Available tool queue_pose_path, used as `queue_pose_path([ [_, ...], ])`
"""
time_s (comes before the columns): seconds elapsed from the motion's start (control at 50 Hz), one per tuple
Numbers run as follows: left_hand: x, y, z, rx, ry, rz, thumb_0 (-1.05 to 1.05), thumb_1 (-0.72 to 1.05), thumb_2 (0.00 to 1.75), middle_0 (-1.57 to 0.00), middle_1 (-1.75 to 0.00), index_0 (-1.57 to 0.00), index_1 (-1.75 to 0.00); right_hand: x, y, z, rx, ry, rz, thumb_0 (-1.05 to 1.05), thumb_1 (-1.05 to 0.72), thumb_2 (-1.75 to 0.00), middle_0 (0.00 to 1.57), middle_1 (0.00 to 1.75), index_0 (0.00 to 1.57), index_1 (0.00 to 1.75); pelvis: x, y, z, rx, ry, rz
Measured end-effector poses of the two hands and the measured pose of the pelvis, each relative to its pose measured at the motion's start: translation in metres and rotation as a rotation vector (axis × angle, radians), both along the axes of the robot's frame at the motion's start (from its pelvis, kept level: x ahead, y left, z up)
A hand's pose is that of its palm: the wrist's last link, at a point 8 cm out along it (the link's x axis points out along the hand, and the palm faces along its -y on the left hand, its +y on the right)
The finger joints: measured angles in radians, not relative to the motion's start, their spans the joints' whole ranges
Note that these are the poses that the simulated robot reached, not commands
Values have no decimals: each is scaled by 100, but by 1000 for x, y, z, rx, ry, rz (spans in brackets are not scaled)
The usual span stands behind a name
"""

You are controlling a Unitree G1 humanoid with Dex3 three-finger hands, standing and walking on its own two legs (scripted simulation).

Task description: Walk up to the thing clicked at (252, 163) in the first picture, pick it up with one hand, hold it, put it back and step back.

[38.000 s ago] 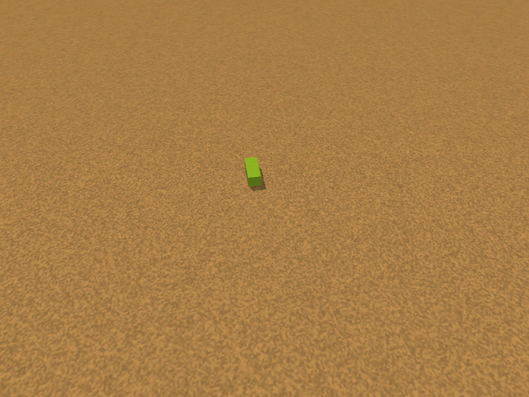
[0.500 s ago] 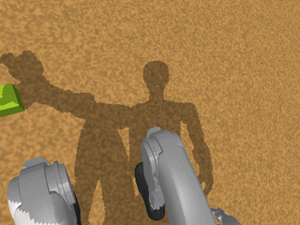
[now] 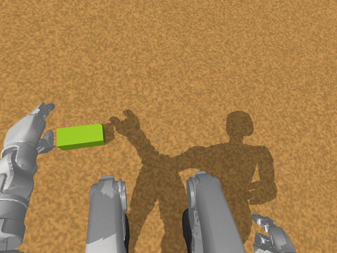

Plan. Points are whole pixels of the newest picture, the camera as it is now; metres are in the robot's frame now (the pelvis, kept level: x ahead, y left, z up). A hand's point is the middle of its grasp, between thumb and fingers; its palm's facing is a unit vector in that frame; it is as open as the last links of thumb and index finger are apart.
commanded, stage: home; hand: left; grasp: from above
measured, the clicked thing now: (82, 137) +0.50 +0.29 -0.41
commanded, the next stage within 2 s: none
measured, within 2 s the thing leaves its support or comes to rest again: neither
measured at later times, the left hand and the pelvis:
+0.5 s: hand (13, 194) +0.27 +0.23 +0.10, palm faces +0.10 -0.95 -0.29, open 7.4 cm; pelvis +0.04 +0.00 +0.19, yaw +5 degrees
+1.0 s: hand out of the picture +0.22 +0.20 +0.23, palm faces +0.18 -0.96 -0.21, open 7.4 cm; pelvis +0.08 +0.00 +0.27, yaw +7 degrees
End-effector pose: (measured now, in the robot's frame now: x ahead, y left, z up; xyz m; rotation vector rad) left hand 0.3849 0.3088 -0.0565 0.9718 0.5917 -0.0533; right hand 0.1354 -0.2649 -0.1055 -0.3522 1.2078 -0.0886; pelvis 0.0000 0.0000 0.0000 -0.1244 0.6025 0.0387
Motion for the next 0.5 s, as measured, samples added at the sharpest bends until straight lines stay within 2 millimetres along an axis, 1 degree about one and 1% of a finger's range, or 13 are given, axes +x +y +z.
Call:
queue_pose_path([
  [0.06, -25, -3, 24, -81, -5, 63, 0, 80, 88, -22, -31, -21, -32, 27, 3, 28, -1, -94, 26, 0, -91, -90, 20, 30, 20, 30, 0, 0, 23, 6, -25, 9],
  [0.12, -48, -8, 45, -163, 0, 134, 0, 85, 88, -22, -30, -21, -31, 50, 11, 57, 7, -184, 46, 0, -91, -90, 20, 30, 20, 30, 0, -1, 46, 12, -50, 19],
  [0.22, -83, -17, 80, -295, 20, 255, 1, 88, 89, -22, -30, -21, -30, 75, 27, 104, 30, -301, 66, 0, -91, -90, 20, 30, 20, 30, 4, -1, 84, 21, -96, 35],
  [0.34, -114, -25, 122, -436, 48, 398, 1, 89, 89, -21, -30, -21, -30, 89, 44, 154, 57, -382, 62, 0, -90, -90, 20, 30, 21, 30, 15, 0, 127, 33, -150, 50],
  [0.42, -129, -31, 153, -505, 67, 480, 1, 90, 89, -21, -30, -20, -30, 90, 51, 184, 63, -403, 47, 0, -90, -90, 20, 30, 21, 30, 25, 1, 157, 41, -187, 59],
  [0.5, -139, -37, 185, -569, 77, 552, 1, 90, 89, -21, -29, -20, -30, 88, 54, 212, 56, -412, 27, 0, -90, -90, 20, 30, 21, 30, 38, 2, 186, 49, -225, 67],
])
